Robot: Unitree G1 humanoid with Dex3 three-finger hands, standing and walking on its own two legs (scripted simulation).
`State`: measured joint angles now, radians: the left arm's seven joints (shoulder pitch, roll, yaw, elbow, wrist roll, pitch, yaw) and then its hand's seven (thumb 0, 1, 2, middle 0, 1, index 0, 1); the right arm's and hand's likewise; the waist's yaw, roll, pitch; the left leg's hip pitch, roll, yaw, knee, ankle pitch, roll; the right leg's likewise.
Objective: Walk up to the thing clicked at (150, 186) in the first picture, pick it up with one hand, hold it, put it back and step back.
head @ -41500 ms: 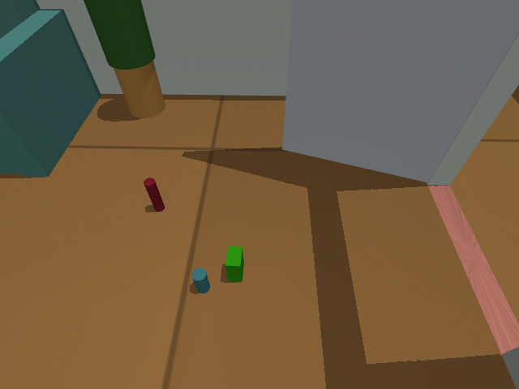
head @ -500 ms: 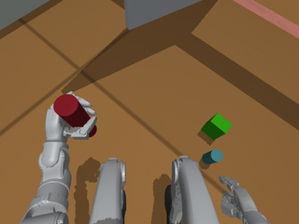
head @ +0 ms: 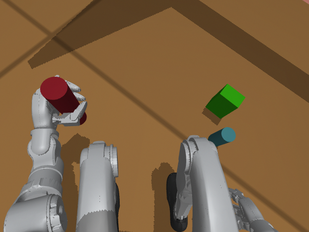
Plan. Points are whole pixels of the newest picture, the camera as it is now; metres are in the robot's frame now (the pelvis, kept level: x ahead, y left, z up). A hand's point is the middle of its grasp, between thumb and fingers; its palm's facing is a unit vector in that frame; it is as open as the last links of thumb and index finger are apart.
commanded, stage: crouch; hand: left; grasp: from the side
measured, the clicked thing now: (68, 105) +0.42 +0.21 -0.05
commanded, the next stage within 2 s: lower in 0.58 s
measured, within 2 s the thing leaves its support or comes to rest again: neither
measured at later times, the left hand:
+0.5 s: hand (78, 111) +0.43 +0.20 -0.12, palm faces +0.03 -1.00 -0.02, open 6.8 cm
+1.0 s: hand (83, 116) +0.43 +0.20 -0.18, palm faces +0.05 -1.00 -0.01, open 6.8 cm
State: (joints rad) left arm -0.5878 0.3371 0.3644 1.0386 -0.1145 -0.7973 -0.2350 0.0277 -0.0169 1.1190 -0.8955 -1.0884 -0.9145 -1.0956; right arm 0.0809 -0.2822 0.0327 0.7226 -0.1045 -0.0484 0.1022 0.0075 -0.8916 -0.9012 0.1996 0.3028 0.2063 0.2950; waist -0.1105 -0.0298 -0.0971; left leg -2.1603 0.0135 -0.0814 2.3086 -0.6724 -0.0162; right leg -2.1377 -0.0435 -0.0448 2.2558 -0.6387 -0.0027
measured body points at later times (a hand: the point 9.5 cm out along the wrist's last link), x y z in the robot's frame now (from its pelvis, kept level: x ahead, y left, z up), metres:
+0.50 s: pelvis +0.00 +0.00 -0.05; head +0.22 +0.07 +0.35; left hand +0.42 +0.26 -0.11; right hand +0.14 -0.28 -0.15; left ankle +0.09 +0.13 -0.33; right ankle +0.11 -0.12 -0.33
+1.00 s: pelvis +0.00 +0.01 -0.06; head +0.23 +0.10 +0.31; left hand +0.42 +0.25 -0.18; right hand +0.12 -0.27 -0.15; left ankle +0.09 +0.13 -0.33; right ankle +0.11 -0.12 -0.33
